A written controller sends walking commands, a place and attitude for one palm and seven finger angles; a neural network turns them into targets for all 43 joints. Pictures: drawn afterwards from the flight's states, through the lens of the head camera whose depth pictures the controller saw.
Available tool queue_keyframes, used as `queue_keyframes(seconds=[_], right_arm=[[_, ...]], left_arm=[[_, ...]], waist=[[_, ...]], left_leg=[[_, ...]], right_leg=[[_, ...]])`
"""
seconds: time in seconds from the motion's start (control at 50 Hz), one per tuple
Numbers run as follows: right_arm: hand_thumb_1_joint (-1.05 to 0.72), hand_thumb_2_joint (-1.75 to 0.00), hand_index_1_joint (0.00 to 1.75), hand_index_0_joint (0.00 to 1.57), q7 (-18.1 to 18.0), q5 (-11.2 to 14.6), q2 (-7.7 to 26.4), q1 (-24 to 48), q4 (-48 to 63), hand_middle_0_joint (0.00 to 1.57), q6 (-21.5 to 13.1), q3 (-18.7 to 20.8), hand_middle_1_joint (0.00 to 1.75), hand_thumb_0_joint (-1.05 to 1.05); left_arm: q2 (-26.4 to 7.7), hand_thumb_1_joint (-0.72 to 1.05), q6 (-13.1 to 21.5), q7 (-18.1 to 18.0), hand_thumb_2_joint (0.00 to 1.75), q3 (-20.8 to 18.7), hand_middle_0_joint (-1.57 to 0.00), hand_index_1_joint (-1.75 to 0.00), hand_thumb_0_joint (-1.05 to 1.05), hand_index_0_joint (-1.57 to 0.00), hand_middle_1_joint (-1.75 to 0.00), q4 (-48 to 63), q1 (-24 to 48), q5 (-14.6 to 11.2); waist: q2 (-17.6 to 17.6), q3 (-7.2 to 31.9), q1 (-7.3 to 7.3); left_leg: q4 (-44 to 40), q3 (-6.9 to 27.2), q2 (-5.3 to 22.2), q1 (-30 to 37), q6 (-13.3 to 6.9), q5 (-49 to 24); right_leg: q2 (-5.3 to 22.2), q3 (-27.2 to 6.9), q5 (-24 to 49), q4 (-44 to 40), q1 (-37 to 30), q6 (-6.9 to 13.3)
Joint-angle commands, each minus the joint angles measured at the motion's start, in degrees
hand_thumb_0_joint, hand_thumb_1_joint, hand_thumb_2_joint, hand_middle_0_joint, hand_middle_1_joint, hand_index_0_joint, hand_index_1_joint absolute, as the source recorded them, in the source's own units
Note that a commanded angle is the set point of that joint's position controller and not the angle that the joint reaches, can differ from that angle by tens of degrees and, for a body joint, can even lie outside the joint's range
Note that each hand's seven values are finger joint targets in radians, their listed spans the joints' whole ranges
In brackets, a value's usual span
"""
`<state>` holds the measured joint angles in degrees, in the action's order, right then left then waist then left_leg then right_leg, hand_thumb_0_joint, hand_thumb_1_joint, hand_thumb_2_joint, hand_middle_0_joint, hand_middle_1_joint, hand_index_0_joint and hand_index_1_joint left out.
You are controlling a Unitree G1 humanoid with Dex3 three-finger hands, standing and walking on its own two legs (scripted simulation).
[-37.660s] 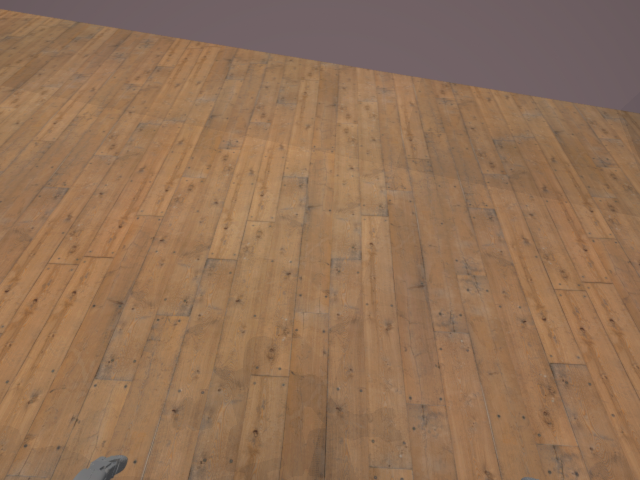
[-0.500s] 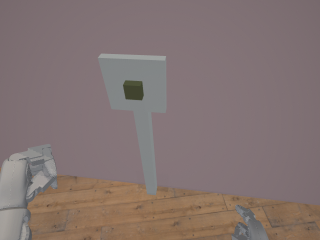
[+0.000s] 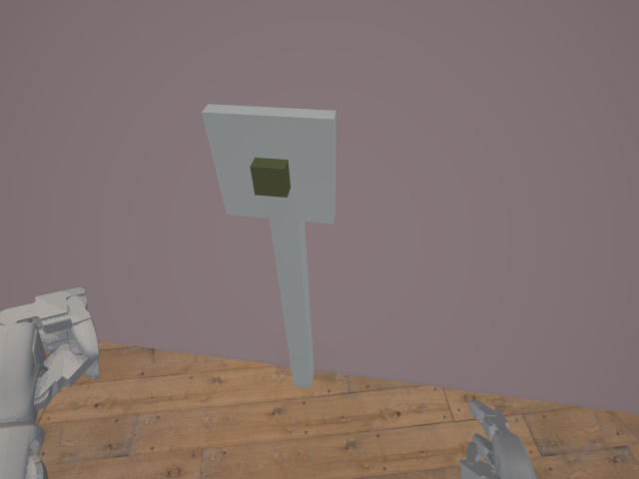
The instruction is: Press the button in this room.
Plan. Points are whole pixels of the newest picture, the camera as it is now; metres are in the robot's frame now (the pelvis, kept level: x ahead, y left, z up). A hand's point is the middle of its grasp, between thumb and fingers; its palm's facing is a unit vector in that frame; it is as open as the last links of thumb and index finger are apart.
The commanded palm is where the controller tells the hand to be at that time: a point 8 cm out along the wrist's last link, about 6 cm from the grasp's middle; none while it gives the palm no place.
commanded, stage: step back with the hand held close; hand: left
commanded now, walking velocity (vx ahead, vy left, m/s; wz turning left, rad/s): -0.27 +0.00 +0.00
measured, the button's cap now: (271, 176) +0.56 +0.16 +0.10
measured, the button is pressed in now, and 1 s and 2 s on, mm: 0 0 0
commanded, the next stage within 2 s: stop stepping back and stand still in 1.22 s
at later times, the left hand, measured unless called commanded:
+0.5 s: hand (49, 393) +0.13 +0.26 +0.16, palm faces +0.34 -0.80 -0.49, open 3.1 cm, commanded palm +0.08 +0.30 +0.17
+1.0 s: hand out of the picture +0.06 +0.25 +0.16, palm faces +0.33 -0.83 -0.45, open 3.1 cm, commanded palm -0.01 +0.30 +0.17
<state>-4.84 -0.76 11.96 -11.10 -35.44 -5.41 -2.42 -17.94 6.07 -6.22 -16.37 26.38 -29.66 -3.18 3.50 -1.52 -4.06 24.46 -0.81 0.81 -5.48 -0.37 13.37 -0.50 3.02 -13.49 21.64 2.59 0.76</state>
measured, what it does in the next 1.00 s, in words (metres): walks backwards: right foot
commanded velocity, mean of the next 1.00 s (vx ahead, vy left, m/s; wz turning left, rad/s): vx -0.31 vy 0.00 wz -0.01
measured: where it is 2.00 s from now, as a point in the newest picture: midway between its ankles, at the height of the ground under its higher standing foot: outside the picture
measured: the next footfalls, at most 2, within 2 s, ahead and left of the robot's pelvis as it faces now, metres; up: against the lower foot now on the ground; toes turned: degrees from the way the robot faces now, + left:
right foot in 0.92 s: -0.14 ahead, -0.10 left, +0.00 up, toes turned +2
right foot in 1.44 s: -0.24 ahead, -0.04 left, +0.00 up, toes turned -6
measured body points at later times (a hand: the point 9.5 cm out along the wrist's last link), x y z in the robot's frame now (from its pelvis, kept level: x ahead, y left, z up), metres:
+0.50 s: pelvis -0.06 +0.02 -0.01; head -0.04 +0.02 +0.44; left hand +0.11 +0.30 +0.18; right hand +0.13 -0.22 -0.08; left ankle +0.01 +0.11 -0.74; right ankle -0.01 -0.11 -0.74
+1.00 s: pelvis -0.14 +0.02 -0.01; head -0.10 +0.04 +0.43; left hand +0.03 +0.30 +0.18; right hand +0.05 -0.20 -0.09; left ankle +0.01 +0.11 -0.74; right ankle -0.18 -0.10 -0.74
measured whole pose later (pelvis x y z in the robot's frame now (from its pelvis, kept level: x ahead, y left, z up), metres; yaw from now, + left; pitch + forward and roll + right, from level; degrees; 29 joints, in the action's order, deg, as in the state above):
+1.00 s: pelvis -0.14 +0.02 -0.01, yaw +0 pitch +3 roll -4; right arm -3.4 -1.1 10.2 -8.5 -34.7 -5.6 -1.2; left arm -23.0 16.7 -7.7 -21.6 35.7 -34.3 -2.4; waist 1.0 -2.2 -0.9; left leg 26.0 0.2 2.1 -29.1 -1.8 -0.5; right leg -4.4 -0.6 -18.3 28.3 12.6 0.1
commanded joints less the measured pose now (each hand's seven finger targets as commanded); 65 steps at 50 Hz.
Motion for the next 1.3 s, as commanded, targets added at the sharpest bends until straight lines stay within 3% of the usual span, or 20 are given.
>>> queue_keyframes(seconds=[0.0, 0.1, 0.24, 0.34, 0.48, 0.6, 0.66, 0.7, 0.72, 0.76, 0.84, 0.9, 0.94, 0.98, 1.04, 1.08, 1.12, 1.16, 1.22, 1.28], right_arm=[[-0.90, -0.90, 0.30, 0.20, 0.2, 0.3, 7.0, 7.1, 10.4, 0.20, -0.1, 3.3, 0.30, 0.00], [-0.90, -0.90, 0.30, 0.20, 0.3, 0.6, 7.6, 6.3, 11.9, 0.20, 2.2, 4.4, 0.30, 0.00], [-0.90, -0.90, 0.30, 0.20, -0.2, 1.2, 7.7, 6.2, 14.0, 0.20, 3.5, 5.2, 0.30, 0.00], [-0.90, -0.90, 0.30, 0.20, -0.3, 1.3, 7.9, 6.0, 14.4, 0.20, 2.9, 5.4, 0.30, 0.00], [-0.90, -0.90, 0.30, 0.20, -0.4, 1.3, 8.2, 5.0, 14.3, 0.20, 0.9, 5.5, 0.30, 0.00], [-0.90, -0.90, 0.30, 0.20, -0.7, 0.7, 7.4, 3.2, 11.8, 0.20, -0.1, 5.3, 0.30, 0.00], [-0.90, -0.90, 0.30, 0.20, -1.3, 0.6, 8.2, 3.8, 12.1, 0.20, -0.7, 4.8, 0.30, 0.00], [-0.90, -0.90, 0.30, 0.20, -1.6, 0.4, 9.0, 4.9, 12.8, 0.20, -1.8, 4.9, 0.30, 0.00], [-0.90, -0.90, 0.30, 0.20, -1.6, 0.5, 7.9, 5.0, 13.1, 0.20, -2.0, 5.3, 0.30, 0.00], [-0.90, -0.90, 0.30, 0.20, -0.9, 0.0, 7.3, 4.7, 12.5, 0.20, -2.8, 5.6, 0.30, 0.00], [-0.90, -0.90, 0.30, 0.20, 0.5, -0.4, 6.9, 4.9, 10.7, 0.20, -4.1, 4.9, 0.30, 0.00], [-0.90, -0.90, 0.30, 0.20, 0.8, -0.5, 6.9, 5.3, 9.2, 0.20, -3.5, 4.7, 0.30, 0.00], [-0.90, -0.90, 0.30, 0.20, 0.6, 0.4, 6.4, 3.6, 7.8, 0.20, -3.3, 5.5, 0.30, 0.00], [-0.90, -0.90, 0.30, 0.20, 0.3, 1.0, 7.0, 5.3, 9.4, 0.20, -3.0, 5.8, 0.30, 0.00], [-0.90, -0.90, 0.30, 0.20, -0.1, 1.3, 6.4, 6.9, 9.8, 0.20, -1.7, 5.5, 0.30, 0.00], [-0.90, -0.90, 0.30, 0.20, -0.3, 0.6, 5.6, 7.0, 8.8, 0.20, -0.9, 5.2, 0.30, 0.00], [-0.90, -0.90, 0.30, 0.20, -0.6, 0.3, 5.6, 7.2, 8.9, 0.20, -0.4, 4.8, 0.30, 0.00], [-0.90, -0.90, 0.30, 0.20, -1.2, 0.5, 7.0, 7.0, 9.4, 0.20, -0.6, 4.6, 0.30, 0.00], [-0.90, -0.90, 0.30, 0.20, -0.9, -0.7, 9.3, 8.3, 11.2, 0.20, -2.8, 5.2, 0.30, 0.00], [-0.90, -0.90, 0.30, 0.20, 0.8, -0.8, 7.2, 6.2, 10.4, 0.20, -3.4, 6.0, 0.30, 0.00]], left_arm=[[-9.9, 0.90, 5.2, -0.6, 0.90, -7.6, -1.30, -1.50, 0.00, -1.30, -1.50, 9.6, 1.2, 0.3], [-11.1, 0.90, 6.5, -1.1, 0.90, -8.6, -1.30, -1.50, 0.00, -1.30, -1.50, 14.3, -3.7, 0.3], [-13.6, 0.90, 7.1, -1.9, 0.90, -11.3, -1.30, -1.50, 0.00, -1.30, -1.50, 17.9, -6.8, 0.0], [-13.0, 0.90, 7.8, -2.2, 0.90, -11.3, -1.30, -1.50, 0.00, -1.30, -1.50, 17.9, -8.1, 0.3], [-12.4, 0.90, 9.7, -2.8, 0.90, -11.2, -1.30, -1.50, 0.00, -1.30, -1.50, 17.6, -6.1, 1.3], [-13.2, 0.90, 11.0, -4.7, 0.90, -10.6, -1.30, -1.50, 0.00, -1.30, -1.50, 19.2, -2.6, 1.5], [-13.1, 0.90, 11.6, -5.0, 0.90, -10.7, -1.30, -1.50, 0.00, -1.30, -1.50, 20.9, -2.6, 1.7], [-12.5, 0.90, 12.0, -4.8, 0.90, -12.0, -1.30, -1.50, 0.00, -1.30, -1.50, 20.4, -3.0, 2.8], [-13.2, 0.90, 12.2, -4.4, 0.90, -12.2, -1.30, -1.50, 0.00, -1.30, -1.50, 20.0, -2.5, 3.0], [-13.2, 0.90, 12.6, -4.0, 0.90, -12.8, -1.30, -1.50, 0.00, -1.30, -1.50, 19.7, -3.9, 2.9], [-11.9, 0.90, 13.3, -2.9, 0.90, -10.4, -1.30, -1.50, 0.00, -1.30, -1.50, 20.5, -6.9, 1.4], [-14.4, 0.90, 14.3, -2.4, 0.90, -11.7, -1.30, -1.50, 0.00, -1.30, -1.50, 21.3, -4.6, 0.2], [-14.0, 0.90, 14.4, -2.5, 0.90, -11.1, -1.30, -1.50, 0.00, -1.30, -1.50, 22.3, -3.6, -0.1], [-16.0, 0.90, 14.0, -2.4, 0.90, -12.6, -1.30, -1.50, 0.00, -1.30, -1.50, 22.1, -5.8, -0.7], [-16.3, 0.90, 13.1, -2.8, 0.90, -13.3, -1.30, -1.50, 0.00, -1.30, -1.50, 19.2, -7.7, -1.5], [-16.1, 0.90, 12.5, -3.3, 0.90, -12.7, -1.30, -1.50, 0.00, -1.30, -1.50, 18.3, -4.8, -0.7], [-15.4, 0.90, 12.0, -3.0, 0.90, -11.4, -1.30, -1.50, 0.00, -1.30, -1.50, 17.7, -0.5, -0.2], [-15.2, 0.90, 12.5, -2.6, 0.90, -10.7, -1.30, -1.50, 0.00, -1.30, -1.50, 15.8, 0.3, 0.1], [-14.3, 0.90, 14.6, -1.5, 0.90, -11.0, -1.30, -1.50, 0.00, -1.30, -1.50, 17.8, 0.5, 0.6], [-14.2, 0.90, 13.8, -1.6, 0.90, -11.7, -1.30, -1.50, 0.00, -1.30, -1.50, 20.9, -4.7, -0.2]], waist=[[-5.4, 0.0, 2.98], [-1.0, 8.3, 3.37], [0.3, 11.8, 3.26], [1.8, 9.7, 3.25], [-1.5, 5.1, 4.22], [-6.7, 4.9, 5.18], [1.8, 4.1, 5.11], [13.0, 4.7, 4.30], [11.6, 5.1, 3.97], [5.4, 5.9, 3.79], [8.5, 6.0, 4.05], [2.5, 9.8, 4.08], [-0.9, 18.4, 4.45], [-3.4, 19.0, 4.14], [-5.0, 8.8, 4.60], [-7.0, 3.8, 5.16], [-8.0, -0.2, 5.63], [-0.2, -1.8, 5.18], [15.4, 4.4, 3.88], [6.6, 12.4, 2.67]], left_leg=[[0.2, 2.2, 0.6, -3.1, -2.3, -5.8], [-0.1, 2.3, 2.0, -3.1, -2.1, -16.1], [-0.2, 3.9, 3.9, -6.3, -1.9, -23.0], [-2.5, 5.5, 5.3, -13.8, -2.7, -14.4], [-3.0, 6.8, 4.7, -25.7, -3.9, 13.3], [11.0, 3.9, 0.5, -10.8, -1.1, 9.6], [-0.7, 10.4, 5.1, -15.9, -2.4, 15.7], [-18.7, 22.1, 14.2, -36.2, -6.6, 33.7], [-19.3, 24.1, 15.9, -36.6, -7.7, 31.3], [-14.4, 20.4, 14.7, -31.7, -8.2, 22.3], [-10.6, 14.0, 10.0, -22.5, -4.5, 11.1], [-3.9, 6.8, 5.5, -10.8, -0.9, -3.2], [1.9, 3.4, 4.9, 2.1, -0.7, -22.9], [4.9, 3.7, 4.8, 4.7, -1.2, -14.9], [13.4, 2.6, 0.3, 0.6, 1.3, 1.0], [20.1, 3.0, -0.9, -2.0, 1.9, 1.4], [13.9, 4.0, -0.4, -6.3, 1.6, -0.8], [0.9, 8.7, 3.8, -7.2, -0.3, -8.2], [-23.6, 27.9, 17.1, -28.3, -6.6, 23.2], [-18.3, 17.2, 13.8, -18.0, -4.9, 13.6]], right_leg=[[5.2, -7.1, 6.0, -8.6, 11.0, 0.1], [4.8, -4.2, 15.8, -2.5, 6.9, -0.5], [3.4, -2.9, 18.9, 3.8, 5.1, -1.2], [2.7, -3.4, 12.9, 6.8, 4.8, -1.3], [4.0, -7.6, -0.7, 5.1, 6.7, -0.5], [9.9, -10.8, -15.0, -4.6, 26.7, 2.7], [4.3, -5.7, -15.0, 2.9, 22.8, 0.2], [-3.3, -2.6, -7.4, 24.3, 3.3, -2.0], [-3.5, -3.6, -6.7, 29.5, 3.2, -1.9], [-3.0, -5.0, -9.6, 27.3, 6.3, -1.2], [-2.5, -3.1, -7.4, 7.5, 7.6, 0.4], [1.2, -7.2, 2.8, 0.2, 12.5, 1.4], [1.2, -5.3, 16.0, 2.6, 13.9, -0.9], [2.5, -5.8, 11.2, 1.4, 17.9, -1.5], [8.9, -11.6, -5.8, -6.7, 30.9, 3.4], [12.6, -13.3, -5.1, -8.0, 35.5, 5.8], [10.6, -10.8, 3.3, -4.8, 32.0, 4.6], [2.7, -6.7, 1.5, 0.7, 28.3, 0.7], [-6.6, -5.6, -13.3, 26.6, 5.6, -0.8], [-5.3, -3.7, -17.5, 25.1, 8.9, 0.9]])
